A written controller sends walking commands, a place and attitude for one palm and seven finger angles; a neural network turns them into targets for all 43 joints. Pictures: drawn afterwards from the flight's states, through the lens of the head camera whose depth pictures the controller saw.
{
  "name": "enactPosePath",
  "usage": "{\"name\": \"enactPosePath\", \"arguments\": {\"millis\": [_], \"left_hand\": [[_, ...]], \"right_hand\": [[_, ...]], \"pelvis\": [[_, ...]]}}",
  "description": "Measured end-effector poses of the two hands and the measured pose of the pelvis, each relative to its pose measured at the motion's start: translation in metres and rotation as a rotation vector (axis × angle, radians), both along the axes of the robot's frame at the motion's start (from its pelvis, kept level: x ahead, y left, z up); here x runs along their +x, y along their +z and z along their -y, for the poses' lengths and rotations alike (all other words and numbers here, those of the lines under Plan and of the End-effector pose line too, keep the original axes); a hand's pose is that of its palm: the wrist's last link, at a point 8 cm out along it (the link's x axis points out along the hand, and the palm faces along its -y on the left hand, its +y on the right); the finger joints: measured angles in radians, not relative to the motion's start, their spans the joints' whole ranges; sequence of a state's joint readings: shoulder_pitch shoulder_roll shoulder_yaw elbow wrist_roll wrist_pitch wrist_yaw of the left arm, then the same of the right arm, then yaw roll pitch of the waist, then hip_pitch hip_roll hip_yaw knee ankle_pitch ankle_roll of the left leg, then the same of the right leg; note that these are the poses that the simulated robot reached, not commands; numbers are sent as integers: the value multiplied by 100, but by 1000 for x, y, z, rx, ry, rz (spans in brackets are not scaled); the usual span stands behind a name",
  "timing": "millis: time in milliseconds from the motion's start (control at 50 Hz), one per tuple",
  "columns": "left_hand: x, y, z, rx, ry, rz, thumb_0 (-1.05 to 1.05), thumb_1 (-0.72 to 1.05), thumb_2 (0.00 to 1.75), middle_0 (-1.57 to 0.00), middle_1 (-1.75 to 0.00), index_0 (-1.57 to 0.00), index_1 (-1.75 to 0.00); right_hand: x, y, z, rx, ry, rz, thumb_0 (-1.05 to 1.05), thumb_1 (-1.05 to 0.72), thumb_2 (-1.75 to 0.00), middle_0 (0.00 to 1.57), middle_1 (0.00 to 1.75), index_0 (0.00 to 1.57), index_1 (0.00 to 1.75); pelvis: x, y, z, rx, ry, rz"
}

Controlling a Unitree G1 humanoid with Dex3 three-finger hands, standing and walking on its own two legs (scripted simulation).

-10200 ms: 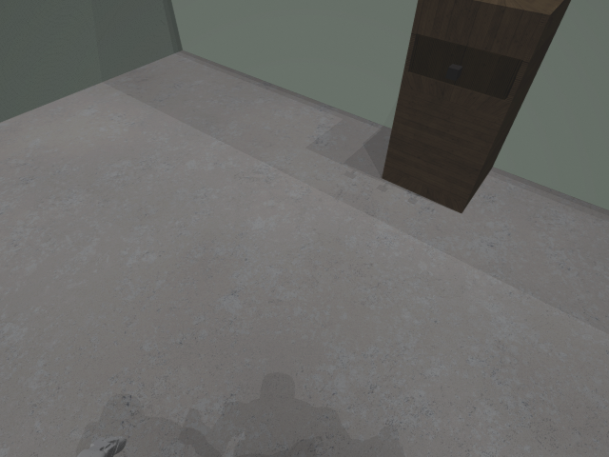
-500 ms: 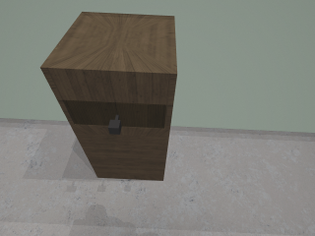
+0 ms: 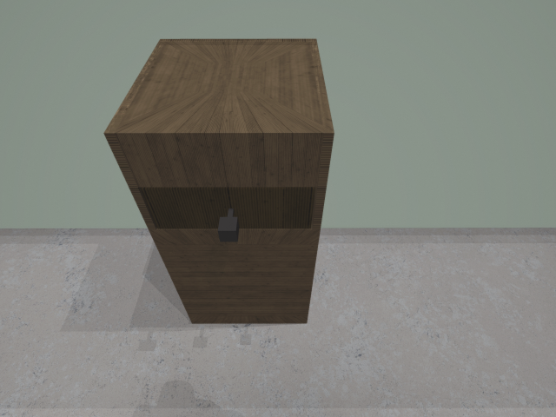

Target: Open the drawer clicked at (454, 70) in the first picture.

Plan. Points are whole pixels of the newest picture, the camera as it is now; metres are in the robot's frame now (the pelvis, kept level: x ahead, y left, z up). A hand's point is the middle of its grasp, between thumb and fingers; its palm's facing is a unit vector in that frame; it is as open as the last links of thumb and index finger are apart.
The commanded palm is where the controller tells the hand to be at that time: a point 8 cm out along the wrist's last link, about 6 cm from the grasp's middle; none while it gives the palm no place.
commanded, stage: come to a stop and stand still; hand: left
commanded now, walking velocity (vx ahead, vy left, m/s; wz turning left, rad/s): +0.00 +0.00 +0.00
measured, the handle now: (229, 222) +0.54 +0.14 -0.12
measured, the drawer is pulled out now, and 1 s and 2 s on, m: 0.00 0.00 0.00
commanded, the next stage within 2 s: look again from close up in 1.78 s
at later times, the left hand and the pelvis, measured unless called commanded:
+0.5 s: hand out of the picture +0.03 +0.13 -0.17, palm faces +0.01 -0.98 -0.18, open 7.3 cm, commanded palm none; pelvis +0.05 -0.03 +0.00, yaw +0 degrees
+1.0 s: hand out of the picture +0.06 +0.10 -0.17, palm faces +0.03 -0.98 -0.21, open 7.3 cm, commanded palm none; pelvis +0.07 -0.07 +0.00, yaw +1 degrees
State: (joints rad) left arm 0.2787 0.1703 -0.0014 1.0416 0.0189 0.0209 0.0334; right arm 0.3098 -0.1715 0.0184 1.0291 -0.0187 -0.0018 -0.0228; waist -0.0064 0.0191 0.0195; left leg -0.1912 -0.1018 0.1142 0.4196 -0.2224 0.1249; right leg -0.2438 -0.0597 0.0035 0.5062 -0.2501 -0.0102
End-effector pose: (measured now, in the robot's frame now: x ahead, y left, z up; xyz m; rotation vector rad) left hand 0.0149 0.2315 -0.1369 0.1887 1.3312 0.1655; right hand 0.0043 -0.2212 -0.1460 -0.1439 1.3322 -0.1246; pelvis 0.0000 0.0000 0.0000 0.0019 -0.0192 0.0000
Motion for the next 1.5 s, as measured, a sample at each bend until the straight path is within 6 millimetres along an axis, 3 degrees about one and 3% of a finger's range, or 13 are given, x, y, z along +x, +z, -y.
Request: {"name": "enactPosePath", "arguments": {"millis": [240,560,760,1060,1500], "left_hand": [[-10,-6,29,-58,18,-106,1,90,90,-19,-30,-20,-30],[21,-7,54,-47,26,-107,2,92,90,-20,-30,-20,-30],[37,-5,65,-28,29,-92,2,92,90,-19,-30,-20,-30],[42,-3,90,-24,48,-94,2,92,90,-20,-30,-20,-30],[27,-4,125,-42,82,-98,1,91,90,-20,-30,-20,-30]], "right_hand": [[-5,3,2,3,-18,-89,0,-91,-90,20,30,20,30],[35,-2,22,6,-16,-75,0,-91,-90,20,29,20,30],[48,-5,39,9,-13,-82,0,-92,-90,20,29,20,30],[55,-7,59,20,-7,-105,0,-91,-90,20,29,20,30],[54,-6,85,17,3,-110,0,-91,-90,20,29,20,30]], "pelvis": [[21,3,8,3,1,-18],[52,2,33,6,0,-17],[65,1,49,11,3,-21],[75,1,74,16,12,-23],[72,2,101,14,23,-16]]}}
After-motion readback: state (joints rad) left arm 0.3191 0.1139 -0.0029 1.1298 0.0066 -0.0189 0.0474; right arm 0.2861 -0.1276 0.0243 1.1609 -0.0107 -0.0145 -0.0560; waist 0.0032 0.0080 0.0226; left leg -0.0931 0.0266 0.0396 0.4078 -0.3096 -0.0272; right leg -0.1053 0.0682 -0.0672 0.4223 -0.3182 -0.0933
